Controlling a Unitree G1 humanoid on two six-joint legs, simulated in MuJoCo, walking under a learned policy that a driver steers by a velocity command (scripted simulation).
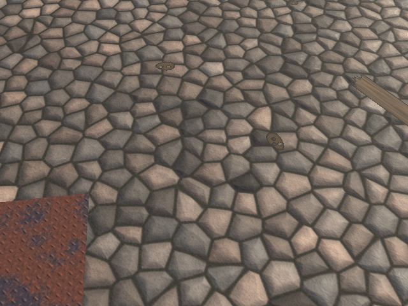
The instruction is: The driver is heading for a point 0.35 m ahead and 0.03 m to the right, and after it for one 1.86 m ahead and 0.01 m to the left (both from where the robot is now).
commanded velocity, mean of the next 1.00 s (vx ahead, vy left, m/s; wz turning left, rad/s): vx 0.22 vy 0.00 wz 0.15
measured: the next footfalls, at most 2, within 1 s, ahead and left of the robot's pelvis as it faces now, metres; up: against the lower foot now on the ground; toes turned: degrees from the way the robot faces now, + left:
right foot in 0.34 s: +0.40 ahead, -0.12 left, +0.00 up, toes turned +14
left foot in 0.68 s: +0.32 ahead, +0.12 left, +0.00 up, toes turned +11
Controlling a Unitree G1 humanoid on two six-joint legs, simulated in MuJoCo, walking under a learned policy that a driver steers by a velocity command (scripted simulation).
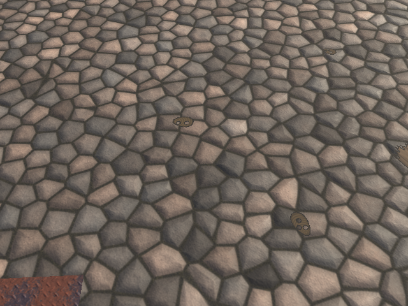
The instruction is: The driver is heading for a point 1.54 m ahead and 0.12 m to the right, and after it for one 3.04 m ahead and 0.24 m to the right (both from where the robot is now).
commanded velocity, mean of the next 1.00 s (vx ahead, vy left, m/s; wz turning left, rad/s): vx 0.01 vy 0.00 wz -0.18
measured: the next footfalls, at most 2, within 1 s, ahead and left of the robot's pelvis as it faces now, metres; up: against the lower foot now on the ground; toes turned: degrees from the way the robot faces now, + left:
left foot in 0.32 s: +0.07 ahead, +0.14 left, +0.00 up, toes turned -18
right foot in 0.68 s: -0.03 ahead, -0.10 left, +0.00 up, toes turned -15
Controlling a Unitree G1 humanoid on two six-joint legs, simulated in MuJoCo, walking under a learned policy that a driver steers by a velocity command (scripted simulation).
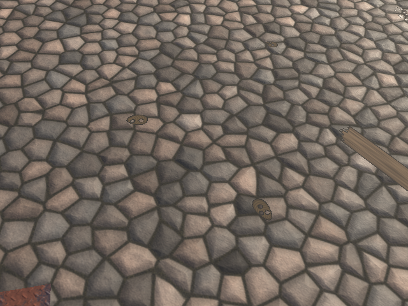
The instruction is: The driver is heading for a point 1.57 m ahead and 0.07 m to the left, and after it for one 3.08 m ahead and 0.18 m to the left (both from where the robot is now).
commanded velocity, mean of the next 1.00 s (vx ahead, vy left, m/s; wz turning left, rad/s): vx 0.00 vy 0.00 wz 0.10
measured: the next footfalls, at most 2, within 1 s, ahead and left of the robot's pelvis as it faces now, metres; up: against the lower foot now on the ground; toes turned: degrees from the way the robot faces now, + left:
left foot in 0.02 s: +0.04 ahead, +0.10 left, +0.00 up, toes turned +3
right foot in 0.56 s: +0.08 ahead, -0.11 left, +0.00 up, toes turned +18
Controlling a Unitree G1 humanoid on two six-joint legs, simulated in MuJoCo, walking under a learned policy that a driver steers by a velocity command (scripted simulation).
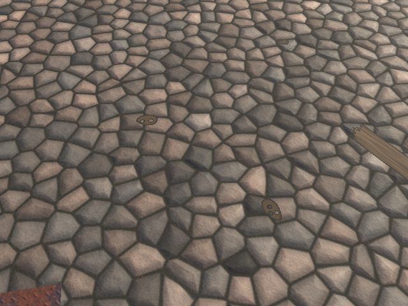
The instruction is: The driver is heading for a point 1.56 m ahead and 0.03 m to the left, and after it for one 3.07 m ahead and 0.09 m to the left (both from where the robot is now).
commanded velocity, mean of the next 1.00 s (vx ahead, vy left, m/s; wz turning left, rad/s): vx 0.29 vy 0.00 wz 0.02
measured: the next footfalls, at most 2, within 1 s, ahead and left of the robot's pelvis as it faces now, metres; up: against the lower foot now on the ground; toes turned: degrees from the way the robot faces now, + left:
right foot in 0.16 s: +0.03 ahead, -0.15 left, +0.00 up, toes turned -7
left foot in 0.76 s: +0.32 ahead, +0.07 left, +0.00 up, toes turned -1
